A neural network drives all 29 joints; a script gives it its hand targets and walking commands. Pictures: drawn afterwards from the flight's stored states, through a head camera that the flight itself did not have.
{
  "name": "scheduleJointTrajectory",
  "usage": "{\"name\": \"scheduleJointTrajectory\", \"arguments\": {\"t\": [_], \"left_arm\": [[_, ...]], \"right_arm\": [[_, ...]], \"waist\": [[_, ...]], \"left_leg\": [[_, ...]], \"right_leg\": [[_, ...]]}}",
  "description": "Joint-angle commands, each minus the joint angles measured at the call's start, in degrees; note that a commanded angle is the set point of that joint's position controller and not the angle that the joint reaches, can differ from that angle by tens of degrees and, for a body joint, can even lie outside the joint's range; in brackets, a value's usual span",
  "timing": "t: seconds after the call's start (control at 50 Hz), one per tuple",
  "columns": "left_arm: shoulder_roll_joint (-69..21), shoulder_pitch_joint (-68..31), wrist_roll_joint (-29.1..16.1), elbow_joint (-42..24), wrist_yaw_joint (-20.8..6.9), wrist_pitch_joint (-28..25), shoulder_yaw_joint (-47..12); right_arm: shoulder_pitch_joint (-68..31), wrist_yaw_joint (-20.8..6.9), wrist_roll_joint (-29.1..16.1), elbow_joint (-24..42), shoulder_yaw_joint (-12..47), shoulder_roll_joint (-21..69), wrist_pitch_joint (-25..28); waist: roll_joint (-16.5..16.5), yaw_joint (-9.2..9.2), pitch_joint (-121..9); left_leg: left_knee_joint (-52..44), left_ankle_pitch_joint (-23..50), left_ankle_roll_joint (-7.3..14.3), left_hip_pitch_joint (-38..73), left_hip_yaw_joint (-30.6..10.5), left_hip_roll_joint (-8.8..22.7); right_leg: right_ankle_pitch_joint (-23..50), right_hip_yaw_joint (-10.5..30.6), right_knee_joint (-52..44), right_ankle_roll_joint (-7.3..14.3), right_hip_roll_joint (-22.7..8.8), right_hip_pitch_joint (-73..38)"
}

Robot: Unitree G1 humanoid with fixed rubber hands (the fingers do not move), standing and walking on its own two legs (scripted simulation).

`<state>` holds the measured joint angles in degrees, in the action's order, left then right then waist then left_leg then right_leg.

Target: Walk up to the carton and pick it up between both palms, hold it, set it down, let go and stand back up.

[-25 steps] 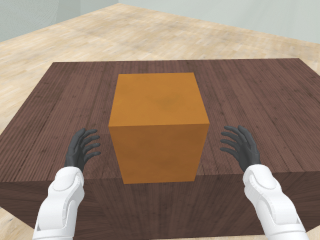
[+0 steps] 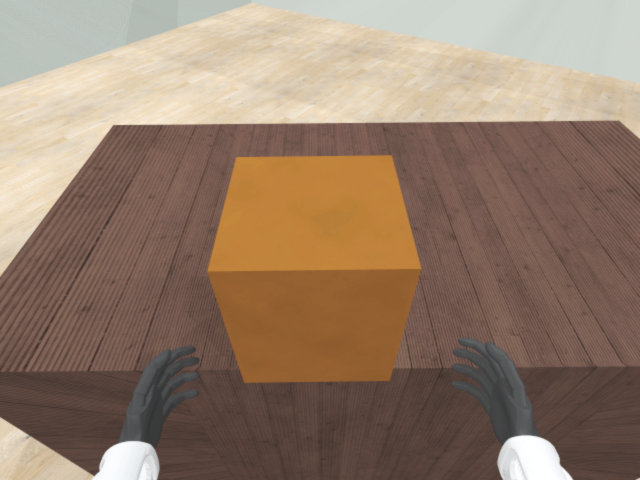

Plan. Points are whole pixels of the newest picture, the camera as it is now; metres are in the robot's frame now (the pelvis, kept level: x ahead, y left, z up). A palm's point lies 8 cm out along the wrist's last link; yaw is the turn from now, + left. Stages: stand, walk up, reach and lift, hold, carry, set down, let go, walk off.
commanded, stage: set down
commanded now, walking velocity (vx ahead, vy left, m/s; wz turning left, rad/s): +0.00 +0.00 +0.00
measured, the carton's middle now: (315, 272) +0.38 +0.05 +0.06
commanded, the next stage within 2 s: let go in 1.42 s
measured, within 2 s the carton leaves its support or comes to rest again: neither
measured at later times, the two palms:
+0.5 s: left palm (149, 453) +0.17 +0.24 -0.03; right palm (508, 452) +0.19 -0.18 -0.03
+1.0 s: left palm out of the picture +0.15 +0.23 -0.08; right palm out of the picture +0.16 -0.22 -0.08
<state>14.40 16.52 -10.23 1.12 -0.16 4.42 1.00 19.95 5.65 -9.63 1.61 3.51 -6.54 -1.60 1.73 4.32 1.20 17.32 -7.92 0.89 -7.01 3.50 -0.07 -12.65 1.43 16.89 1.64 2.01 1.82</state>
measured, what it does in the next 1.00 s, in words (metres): stands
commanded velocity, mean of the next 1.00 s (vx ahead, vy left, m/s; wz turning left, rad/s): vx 0.00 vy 0.00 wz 0.00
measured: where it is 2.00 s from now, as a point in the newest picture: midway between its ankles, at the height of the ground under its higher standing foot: outside the picture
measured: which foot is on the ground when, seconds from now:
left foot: down 0.00-1.00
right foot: down 0.00-1.00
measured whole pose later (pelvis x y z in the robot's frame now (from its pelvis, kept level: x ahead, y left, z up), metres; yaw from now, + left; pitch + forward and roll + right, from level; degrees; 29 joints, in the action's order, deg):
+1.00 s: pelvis +0.00 +0.00 +0.00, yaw +0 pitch -3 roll +0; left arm 12.6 12.4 -0.7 28.3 0.1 5.3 0.6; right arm 10.9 -0.5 -0.4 -38.6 -0.5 -9.4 9.9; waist 1.8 1.2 3.6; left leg 20.8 -10.2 0.4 -7.3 2.9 0.1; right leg -14.9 0.8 20.0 2.1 2.2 1.8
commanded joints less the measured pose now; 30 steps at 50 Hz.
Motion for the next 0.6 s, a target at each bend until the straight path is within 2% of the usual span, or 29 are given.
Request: {"name": "scheduleJointTrajectory", "arguments": {"t": [0.0,0.16,0.22,0.36,0.5,0.58], "left_arm": [[7.2,-3.8,0.5,-7.8,-1.0,-3.3,3.8],[7.3,-1.9,1.8,-3.3,-1.9,-4.4,2.4],[7.6,-1.3,1.7,-3.6,-1.6,-5.2,2.2],[7.1,-0.9,3.8,2.3,-1.2,-6.0,2.0],[6.2,-0.9,5.9,8.3,-1.3,-5.2,2.5],[5.5,-1.5,6.6,10.1,-1.2,-4.6,2.1]], "right_arm": [[-3.6,0.3,1.3,8.4,-1.2,-3.2,4.2],[-1.8,-0.3,2.8,-0.1,-2.0,-3.2,6.0],[-2.0,-0.9,2.7,-0.8,-2.4,-3.6,7.5],[-3.2,-2.4,3.7,-8.3,-2.9,-4.9,10.0],[-4.6,-3.4,4.7,-16.3,-3.5,-6.6,12.3],[-5.5,-3.9,5.4,-19.9,-4.1,-7.6,13.3]], "waist": [[-1.9,0.41,-4.0],[-4.4,-1.21,-2.3],[-3.6,-1.44,-3.6],[-4.3,-1.24,-2.7],[-3.6,-1.23,-3.1],[-3.7,-1.71,-3.0]], "left_leg": [[1.7,15.4,-0.6,15.2,-2.1,0.9],[2.5,16.4,-1.5,16.2,-2.5,1.3],[3.1,18.6,-1.7,16.4,-2.7,1.5],[3.6,20.3,-2.1,16.9,-2.7,1.6],[4.1,21.9,-2.4,18.2,-2.2,1.4],[4.3,22.4,-2.7,18.9,-1.9,1.3]], "right_leg": [[7.6,1.5,-6.0,-1.7,-3.5,14.8],[5.3,0.5,-6.5,-0.8,-3.1,15.6],[6.8,-0.1,-6.0,-0.8,-2.6,15.0],[7.3,-0.7,-5.8,-0.5,-2.2,15.6],[9.3,-1.3,-5.2,-0.7,-1.6,15.3],[10.0,-1.7,-5.1,-0.7,-1.2,16.0]]}}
